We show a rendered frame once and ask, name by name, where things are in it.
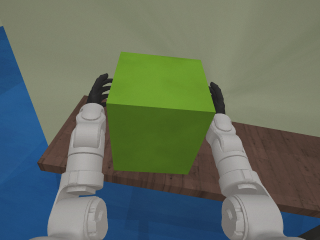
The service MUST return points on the robot right upper arm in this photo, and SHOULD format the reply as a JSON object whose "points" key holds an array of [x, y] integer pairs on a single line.
{"points": [[252, 217]]}

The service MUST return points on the left robot forearm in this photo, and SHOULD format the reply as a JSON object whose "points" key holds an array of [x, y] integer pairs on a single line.
{"points": [[83, 175]]}

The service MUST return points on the table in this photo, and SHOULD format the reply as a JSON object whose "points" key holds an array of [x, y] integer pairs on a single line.
{"points": [[287, 164]]}

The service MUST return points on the right robot forearm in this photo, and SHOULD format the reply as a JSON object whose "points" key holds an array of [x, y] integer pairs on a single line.
{"points": [[234, 169]]}

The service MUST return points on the robot left hand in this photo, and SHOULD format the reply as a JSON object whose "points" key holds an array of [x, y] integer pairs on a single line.
{"points": [[95, 95]]}

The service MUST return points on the robot left upper arm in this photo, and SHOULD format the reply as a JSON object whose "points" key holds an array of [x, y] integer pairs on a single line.
{"points": [[77, 218]]}

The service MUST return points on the carton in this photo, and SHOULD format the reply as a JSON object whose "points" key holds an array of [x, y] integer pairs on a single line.
{"points": [[159, 110]]}

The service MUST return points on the robot right hand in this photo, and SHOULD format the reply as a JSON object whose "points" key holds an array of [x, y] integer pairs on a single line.
{"points": [[217, 98]]}

